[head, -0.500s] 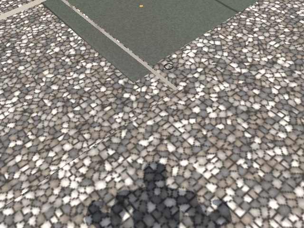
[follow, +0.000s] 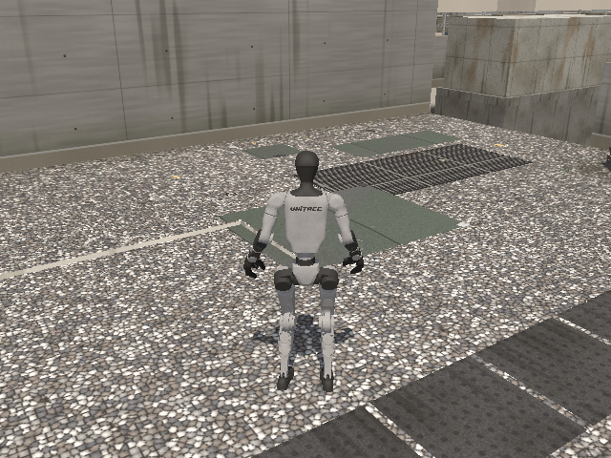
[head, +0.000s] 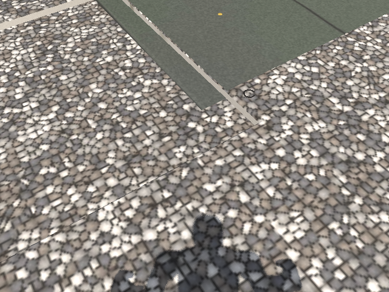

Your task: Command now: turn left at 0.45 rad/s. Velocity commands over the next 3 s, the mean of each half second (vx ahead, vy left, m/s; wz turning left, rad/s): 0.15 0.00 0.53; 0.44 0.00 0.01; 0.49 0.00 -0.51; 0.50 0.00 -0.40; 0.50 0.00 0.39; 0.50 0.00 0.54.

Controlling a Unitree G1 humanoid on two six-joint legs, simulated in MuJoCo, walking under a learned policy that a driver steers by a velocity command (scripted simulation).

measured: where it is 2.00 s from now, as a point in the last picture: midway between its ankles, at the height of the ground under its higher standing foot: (163, 190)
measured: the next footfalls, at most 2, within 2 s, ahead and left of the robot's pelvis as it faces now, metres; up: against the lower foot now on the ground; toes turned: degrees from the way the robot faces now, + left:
left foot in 0.30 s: +0.00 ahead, +0.14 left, +0.00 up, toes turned +12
right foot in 0.80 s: +0.36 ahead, +0.04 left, +0.00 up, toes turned +20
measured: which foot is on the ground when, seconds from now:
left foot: down 0.00-0.00, up 0.02-0.28, down 0.30-0.82, up 0.84-1.00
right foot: down 0.00-0.30, up 0.32-0.78, down 0.80-1.00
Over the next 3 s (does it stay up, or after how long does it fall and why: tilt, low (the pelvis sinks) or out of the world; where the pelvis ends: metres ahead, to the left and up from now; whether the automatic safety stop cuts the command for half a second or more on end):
stays up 1.43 0.13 -0.04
